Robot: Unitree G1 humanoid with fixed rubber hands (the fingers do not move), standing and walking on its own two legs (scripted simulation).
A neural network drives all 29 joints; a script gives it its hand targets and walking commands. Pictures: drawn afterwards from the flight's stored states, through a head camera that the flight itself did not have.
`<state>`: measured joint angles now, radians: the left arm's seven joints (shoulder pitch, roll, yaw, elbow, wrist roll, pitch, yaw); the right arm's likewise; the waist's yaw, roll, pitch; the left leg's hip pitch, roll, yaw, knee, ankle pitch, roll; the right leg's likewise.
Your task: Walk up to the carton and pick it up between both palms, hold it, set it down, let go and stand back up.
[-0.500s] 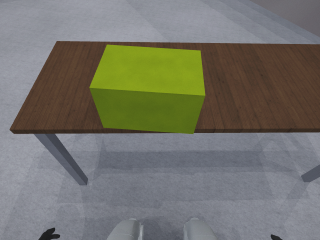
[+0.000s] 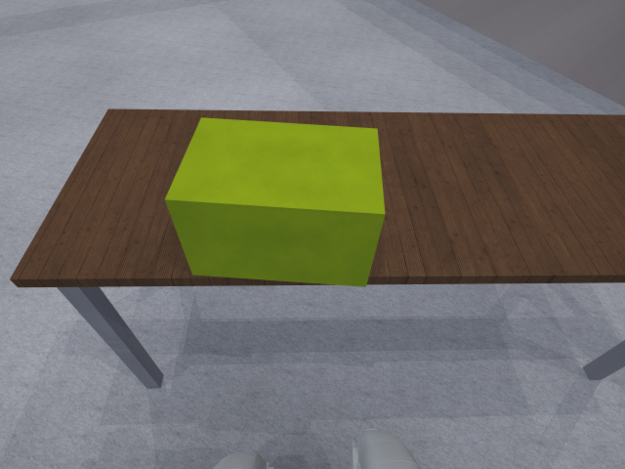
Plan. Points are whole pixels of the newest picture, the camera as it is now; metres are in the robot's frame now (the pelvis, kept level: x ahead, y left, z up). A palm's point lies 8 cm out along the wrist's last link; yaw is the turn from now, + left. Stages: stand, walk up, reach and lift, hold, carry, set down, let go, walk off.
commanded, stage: walk up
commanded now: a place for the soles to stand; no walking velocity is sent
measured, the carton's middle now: (283, 202) +0.51 +0.06 +0.01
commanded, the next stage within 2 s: reach and lift in 1.72 s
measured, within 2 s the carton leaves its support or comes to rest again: neither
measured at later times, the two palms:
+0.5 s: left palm out of the picture +0.09 +0.33 -0.10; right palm (537, 467) +0.16 -0.30 -0.11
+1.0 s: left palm (70, 459) +0.15 +0.32 -0.11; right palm (524, 457) +0.16 -0.28 -0.10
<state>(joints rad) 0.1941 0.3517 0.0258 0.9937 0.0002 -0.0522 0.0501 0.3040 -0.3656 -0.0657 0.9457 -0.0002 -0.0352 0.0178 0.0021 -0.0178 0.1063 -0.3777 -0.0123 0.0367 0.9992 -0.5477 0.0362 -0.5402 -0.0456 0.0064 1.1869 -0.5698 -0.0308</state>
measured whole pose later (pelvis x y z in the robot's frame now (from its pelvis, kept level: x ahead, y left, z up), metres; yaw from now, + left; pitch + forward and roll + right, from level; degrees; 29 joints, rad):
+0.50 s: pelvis +0.07 +0.02 +0.00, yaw +1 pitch -3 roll -1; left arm 0.27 0.35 0.03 0.99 0.00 -0.04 0.05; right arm 0.19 -0.41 -0.07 0.95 0.00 -0.01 0.02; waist 0.00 0.05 0.10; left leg -0.52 0.02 0.02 0.98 -0.41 0.02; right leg -0.46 -0.06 -0.01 1.02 -0.52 0.00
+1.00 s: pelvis +0.08 +0.02 +0.00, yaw +1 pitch -2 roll -1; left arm 0.17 0.35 0.03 0.99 0.00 -0.07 0.05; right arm 0.18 -0.35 -0.07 0.96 0.00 -0.01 0.02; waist 0.00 0.00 0.10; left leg -0.51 0.01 0.02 0.98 -0.44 0.02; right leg -0.45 -0.05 -0.01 0.97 -0.48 0.03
